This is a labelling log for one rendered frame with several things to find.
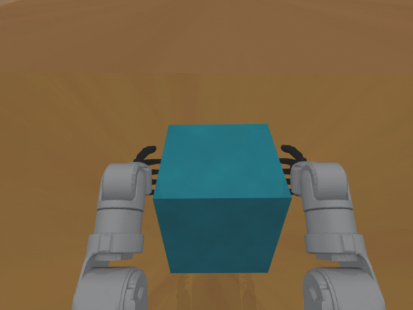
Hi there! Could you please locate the right robot forearm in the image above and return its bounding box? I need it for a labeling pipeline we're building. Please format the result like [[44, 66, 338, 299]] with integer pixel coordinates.
[[290, 161, 386, 310]]

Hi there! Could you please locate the robot left upper arm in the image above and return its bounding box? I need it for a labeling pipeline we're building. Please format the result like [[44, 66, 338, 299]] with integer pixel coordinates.
[[73, 267, 148, 310]]

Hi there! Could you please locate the robot right hand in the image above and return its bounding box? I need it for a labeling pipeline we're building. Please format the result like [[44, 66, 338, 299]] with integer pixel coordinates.
[[279, 145, 307, 196]]

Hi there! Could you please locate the robot right upper arm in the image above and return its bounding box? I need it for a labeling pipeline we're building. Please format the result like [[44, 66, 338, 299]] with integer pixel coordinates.
[[303, 267, 385, 310]]

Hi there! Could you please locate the robot left hand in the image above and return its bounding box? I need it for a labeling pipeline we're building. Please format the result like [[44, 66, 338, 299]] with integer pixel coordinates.
[[133, 146, 161, 195]]

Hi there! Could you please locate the left robot forearm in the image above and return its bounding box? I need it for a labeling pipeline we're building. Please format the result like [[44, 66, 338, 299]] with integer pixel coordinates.
[[72, 162, 152, 310]]

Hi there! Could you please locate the carton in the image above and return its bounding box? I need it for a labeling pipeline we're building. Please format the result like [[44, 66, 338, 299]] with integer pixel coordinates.
[[153, 124, 292, 273]]

